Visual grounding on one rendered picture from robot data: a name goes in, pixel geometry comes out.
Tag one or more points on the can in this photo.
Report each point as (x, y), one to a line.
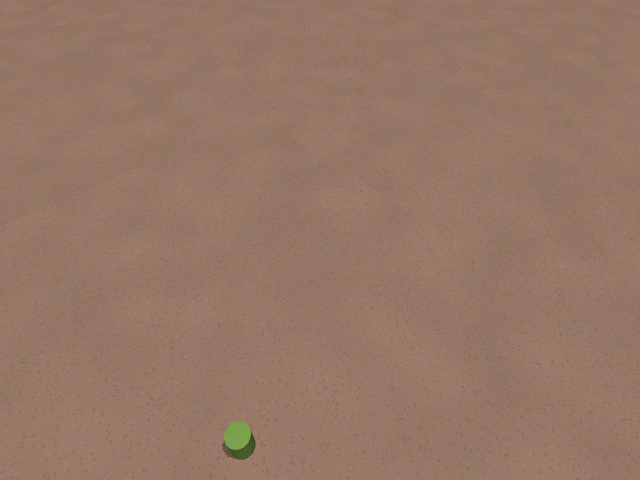
(239, 440)

